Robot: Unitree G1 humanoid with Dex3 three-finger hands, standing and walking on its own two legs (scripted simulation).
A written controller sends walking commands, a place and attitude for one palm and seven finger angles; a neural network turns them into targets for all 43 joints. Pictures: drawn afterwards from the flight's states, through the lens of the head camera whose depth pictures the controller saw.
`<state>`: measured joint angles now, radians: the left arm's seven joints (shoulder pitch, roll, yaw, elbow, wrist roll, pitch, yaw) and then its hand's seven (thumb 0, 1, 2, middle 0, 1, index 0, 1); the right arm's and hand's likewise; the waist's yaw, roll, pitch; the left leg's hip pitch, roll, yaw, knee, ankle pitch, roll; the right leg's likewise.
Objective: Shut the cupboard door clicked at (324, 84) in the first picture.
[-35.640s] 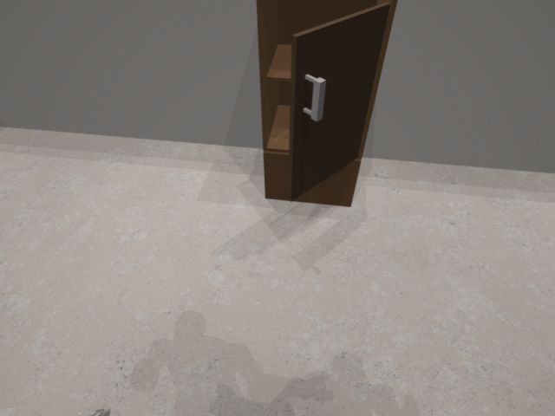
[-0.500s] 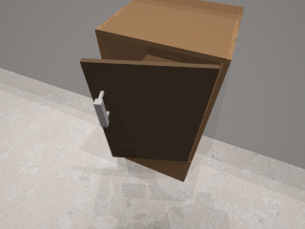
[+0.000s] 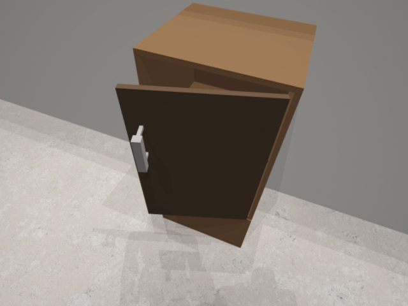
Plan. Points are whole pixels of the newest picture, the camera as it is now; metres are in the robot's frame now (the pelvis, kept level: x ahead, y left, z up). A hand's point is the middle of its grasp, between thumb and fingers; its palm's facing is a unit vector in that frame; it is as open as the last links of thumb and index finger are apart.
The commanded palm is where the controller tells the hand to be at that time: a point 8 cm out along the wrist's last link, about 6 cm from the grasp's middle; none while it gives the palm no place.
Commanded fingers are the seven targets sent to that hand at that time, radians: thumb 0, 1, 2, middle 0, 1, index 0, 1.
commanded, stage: look again from close up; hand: left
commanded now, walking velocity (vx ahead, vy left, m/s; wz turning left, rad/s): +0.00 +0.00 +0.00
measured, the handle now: (141, 148) +0.49 +0.20 -0.02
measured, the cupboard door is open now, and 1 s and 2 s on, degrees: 19 19 19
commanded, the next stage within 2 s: raise the hand and make a fist in 0.50 s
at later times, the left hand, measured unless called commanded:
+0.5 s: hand out of the picture +0.02 +0.19 -0.18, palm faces +0.01 -0.98 -0.22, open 7.4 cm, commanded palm none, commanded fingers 0.00 0.90 0.90 -0.20 -0.30 -0.20 -0.30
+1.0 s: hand (124, 304) +0.14 +0.16 -0.08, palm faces +0.02 -1.00 +0.01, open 6.3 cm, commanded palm +0.12 +0.23 -0.06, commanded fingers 0.00 0.90 0.90 -0.57 -0.70 -0.57 -0.70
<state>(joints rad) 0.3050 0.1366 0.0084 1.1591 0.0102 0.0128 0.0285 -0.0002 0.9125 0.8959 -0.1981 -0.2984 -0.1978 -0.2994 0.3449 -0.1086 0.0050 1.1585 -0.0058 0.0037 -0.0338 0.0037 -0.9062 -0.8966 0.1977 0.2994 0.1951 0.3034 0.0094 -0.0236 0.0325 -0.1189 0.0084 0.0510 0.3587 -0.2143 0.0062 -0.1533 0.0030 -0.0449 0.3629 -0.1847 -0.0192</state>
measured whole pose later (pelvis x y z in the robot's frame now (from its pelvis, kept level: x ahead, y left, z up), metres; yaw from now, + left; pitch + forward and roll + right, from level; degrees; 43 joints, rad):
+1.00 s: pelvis -0.03 -0.02 -0.10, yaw +2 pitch +13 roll +1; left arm 0.45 0.17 0.11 0.15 -0.27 -0.55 -0.34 0.00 0.91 0.90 -0.40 -0.51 -0.40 -0.51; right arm 0.13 -0.28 -0.10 0.49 0.03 -0.27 -0.01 0.01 -0.91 -0.90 0.20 0.30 0.19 0.30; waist 0.03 -0.04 -0.15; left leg -0.87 0.01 0.02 1.18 -0.54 -0.01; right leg -0.90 -0.03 -0.07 1.20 -0.53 -0.05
